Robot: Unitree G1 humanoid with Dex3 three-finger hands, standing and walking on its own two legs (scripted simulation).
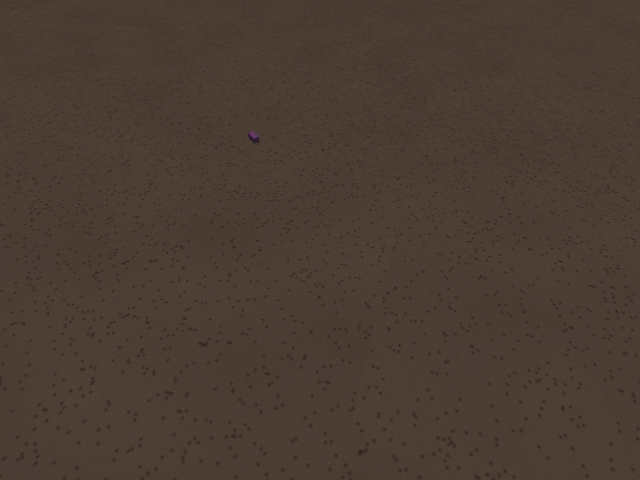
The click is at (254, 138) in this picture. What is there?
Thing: small brick
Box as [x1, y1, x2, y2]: [248, 131, 258, 142]
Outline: 252,131 248,133 248,136 254,142 258,140 258,136
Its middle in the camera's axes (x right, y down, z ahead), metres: -0.37 -0.58 +2.16
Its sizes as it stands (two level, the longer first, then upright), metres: 0.065 0.034 0.026
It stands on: the floor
